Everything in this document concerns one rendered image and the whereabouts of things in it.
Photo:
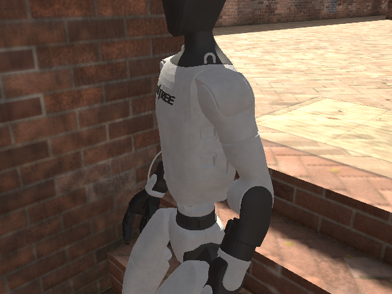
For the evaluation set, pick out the right robot hand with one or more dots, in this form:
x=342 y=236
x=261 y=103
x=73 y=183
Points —
x=144 y=204

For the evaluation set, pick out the robot head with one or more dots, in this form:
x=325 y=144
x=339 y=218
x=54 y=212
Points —
x=195 y=20

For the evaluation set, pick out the robot left upper arm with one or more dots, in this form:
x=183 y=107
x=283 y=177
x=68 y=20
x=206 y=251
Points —
x=227 y=100

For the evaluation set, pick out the humanoid robot torso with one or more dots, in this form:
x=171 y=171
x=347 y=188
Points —
x=196 y=170

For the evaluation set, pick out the right robot forearm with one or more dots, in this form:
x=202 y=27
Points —
x=156 y=186

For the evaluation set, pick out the left robot forearm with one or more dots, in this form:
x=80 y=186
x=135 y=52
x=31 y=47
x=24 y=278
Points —
x=227 y=272

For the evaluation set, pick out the robot right upper arm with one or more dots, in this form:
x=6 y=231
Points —
x=164 y=61

